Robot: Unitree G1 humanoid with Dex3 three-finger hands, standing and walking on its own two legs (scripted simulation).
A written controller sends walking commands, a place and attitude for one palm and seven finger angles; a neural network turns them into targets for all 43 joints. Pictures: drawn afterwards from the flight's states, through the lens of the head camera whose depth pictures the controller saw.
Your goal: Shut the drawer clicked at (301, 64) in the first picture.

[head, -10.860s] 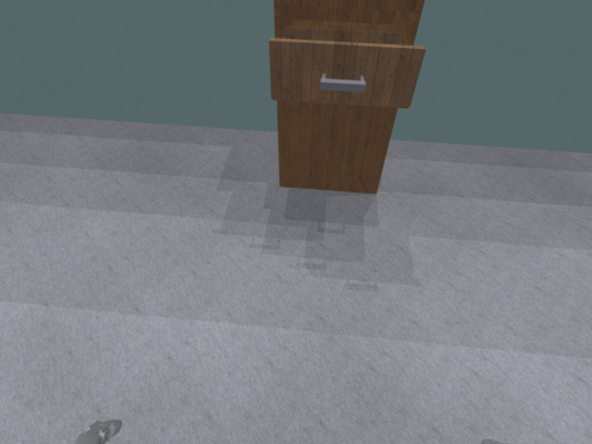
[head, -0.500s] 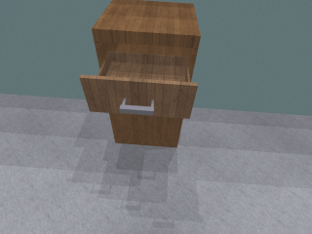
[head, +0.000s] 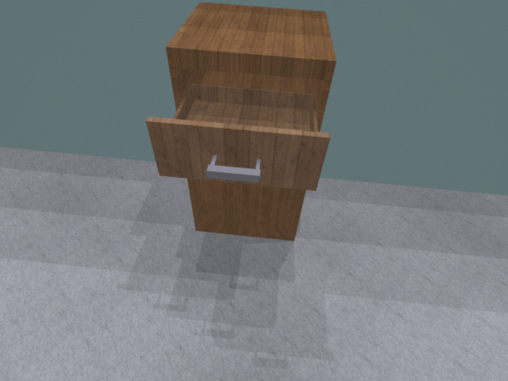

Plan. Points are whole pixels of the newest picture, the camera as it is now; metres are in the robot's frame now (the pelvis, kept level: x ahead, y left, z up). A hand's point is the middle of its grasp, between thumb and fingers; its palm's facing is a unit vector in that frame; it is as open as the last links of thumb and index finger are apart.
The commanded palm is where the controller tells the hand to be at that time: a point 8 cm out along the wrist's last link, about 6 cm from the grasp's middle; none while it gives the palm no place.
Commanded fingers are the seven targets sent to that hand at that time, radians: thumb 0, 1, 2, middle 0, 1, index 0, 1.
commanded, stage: look again from close up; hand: left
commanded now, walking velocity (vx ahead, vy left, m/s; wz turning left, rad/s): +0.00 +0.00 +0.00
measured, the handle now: (235, 167) +0.60 +0.09 -0.04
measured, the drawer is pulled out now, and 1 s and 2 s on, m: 0.28 0.28 0.28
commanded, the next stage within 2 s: shuffle to correct the standing spot in 0.38 s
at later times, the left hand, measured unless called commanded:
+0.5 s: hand out of the picture +0.00 +0.22 -0.17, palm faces -0.01 -0.98 -0.20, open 7.3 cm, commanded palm none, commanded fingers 0.00 0.90 0.90 -0.20 -0.30 -0.20 -0.30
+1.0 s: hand out of the picture -0.07 +0.21 -0.20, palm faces -0.02 -1.00 -0.07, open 7.4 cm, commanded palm none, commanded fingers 0.00 0.90 0.90 -0.20 -0.30 -0.20 -0.30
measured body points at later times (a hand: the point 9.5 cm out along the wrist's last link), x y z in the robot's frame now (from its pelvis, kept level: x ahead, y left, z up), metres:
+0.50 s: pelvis -0.05 +0.03 +0.00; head -0.06 +0.05 +0.45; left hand +0.00 +0.27 -0.16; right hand -0.10 -0.17 -0.15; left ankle +0.01 +0.07 -0.74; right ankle -0.12 -0.11 -0.71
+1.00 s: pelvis -0.01 +0.06 -0.02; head +0.02 +0.09 +0.43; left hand -0.06 +0.26 -0.19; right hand +0.00 -0.19 -0.15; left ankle +0.03 +0.15 -0.74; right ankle -0.12 -0.06 -0.67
